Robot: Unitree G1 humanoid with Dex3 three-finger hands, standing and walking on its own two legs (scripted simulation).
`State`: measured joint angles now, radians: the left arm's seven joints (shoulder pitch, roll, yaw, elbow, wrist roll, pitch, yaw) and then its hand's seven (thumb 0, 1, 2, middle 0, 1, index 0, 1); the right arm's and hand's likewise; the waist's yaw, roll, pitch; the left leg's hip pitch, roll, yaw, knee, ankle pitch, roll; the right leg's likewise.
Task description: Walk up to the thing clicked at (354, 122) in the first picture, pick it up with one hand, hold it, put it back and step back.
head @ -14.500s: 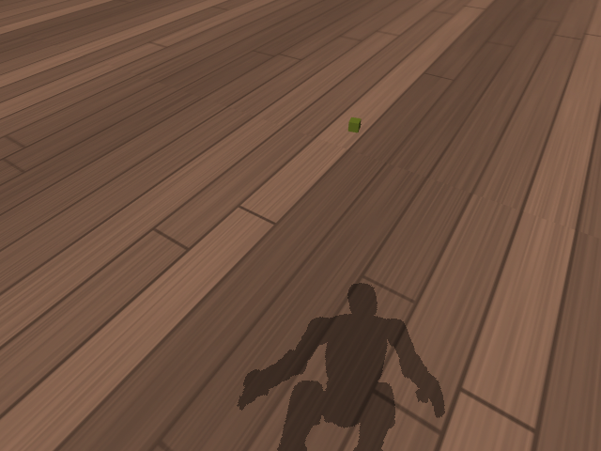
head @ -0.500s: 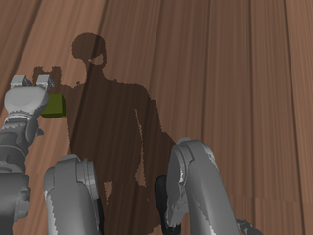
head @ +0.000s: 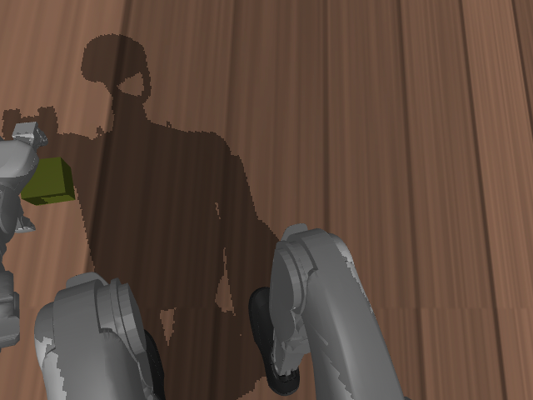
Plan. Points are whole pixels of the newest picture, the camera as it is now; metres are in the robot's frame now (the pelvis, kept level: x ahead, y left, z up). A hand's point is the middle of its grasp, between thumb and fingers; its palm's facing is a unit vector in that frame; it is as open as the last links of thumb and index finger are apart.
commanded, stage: rest palm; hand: left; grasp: from above
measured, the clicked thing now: (48, 181) +0.49 +0.27 -0.28
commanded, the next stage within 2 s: close in 1.20 s
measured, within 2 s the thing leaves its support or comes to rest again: neither
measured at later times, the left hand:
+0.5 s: hand (24, 185) +0.47 +0.29 -0.24, palm faces -0.48 -0.10 -0.87, open 14.2 cm
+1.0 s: hand (41, 182) +0.48 +0.27 -0.25, palm faces -0.41 -0.07 -0.91, open 14.2 cm
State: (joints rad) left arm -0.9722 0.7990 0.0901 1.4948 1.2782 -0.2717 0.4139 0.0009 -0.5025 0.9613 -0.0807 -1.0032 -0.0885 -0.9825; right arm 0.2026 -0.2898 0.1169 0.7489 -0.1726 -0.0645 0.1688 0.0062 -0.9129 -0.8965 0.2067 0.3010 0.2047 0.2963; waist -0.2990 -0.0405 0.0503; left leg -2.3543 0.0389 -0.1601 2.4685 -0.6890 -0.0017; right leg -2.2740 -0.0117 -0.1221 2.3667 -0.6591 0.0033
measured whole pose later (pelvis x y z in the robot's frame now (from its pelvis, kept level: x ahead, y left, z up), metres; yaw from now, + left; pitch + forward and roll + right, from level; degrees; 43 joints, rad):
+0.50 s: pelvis +0.00 +0.01 -0.01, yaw -3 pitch +30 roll -11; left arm -1.04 0.91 0.16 1.69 1.32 -0.21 0.54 0.00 -0.50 1.00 -0.09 -0.94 -0.08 -0.94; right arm 0.14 -0.31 0.19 0.71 -0.25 -0.19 0.24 0.00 -0.90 -0.90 0.20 0.30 0.20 0.30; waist -0.37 -0.07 0.10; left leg -2.37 0.04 -0.20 2.54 -0.72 0.01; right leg -2.28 0.01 -0.15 2.40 -0.67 0.02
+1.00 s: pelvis +0.00 +0.01 -0.02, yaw -5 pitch +29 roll -13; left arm -1.06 0.92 0.11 1.73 1.37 -0.23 0.68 0.00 -0.51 1.02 -0.10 -0.92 -0.07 -0.94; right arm 0.11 -0.33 0.23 0.70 -0.27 -0.24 0.28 0.00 -0.90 -0.90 0.20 0.30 0.20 0.30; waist -0.39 -0.11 0.12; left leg -2.37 0.05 -0.23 2.56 -0.72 0.01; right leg -2.26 0.02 -0.17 2.39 -0.65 0.03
